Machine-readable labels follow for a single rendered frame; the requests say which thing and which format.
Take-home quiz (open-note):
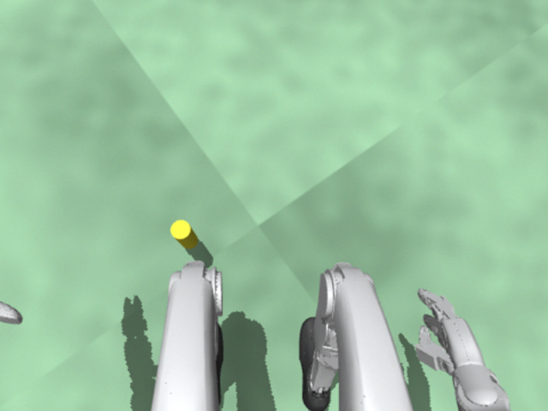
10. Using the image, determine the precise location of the right robot foot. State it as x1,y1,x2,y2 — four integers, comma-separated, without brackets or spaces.
299,317,331,411

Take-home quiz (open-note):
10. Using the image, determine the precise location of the can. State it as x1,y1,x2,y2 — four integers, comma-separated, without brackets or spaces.
170,220,198,249

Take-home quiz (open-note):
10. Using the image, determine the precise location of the right robot hand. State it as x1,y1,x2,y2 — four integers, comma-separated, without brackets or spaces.
415,289,485,376

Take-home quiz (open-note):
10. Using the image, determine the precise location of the left robot hand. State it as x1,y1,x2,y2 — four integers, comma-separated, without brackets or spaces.
0,301,22,325

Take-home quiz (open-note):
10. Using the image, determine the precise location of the right robot arm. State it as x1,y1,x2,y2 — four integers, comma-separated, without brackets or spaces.
452,365,510,411

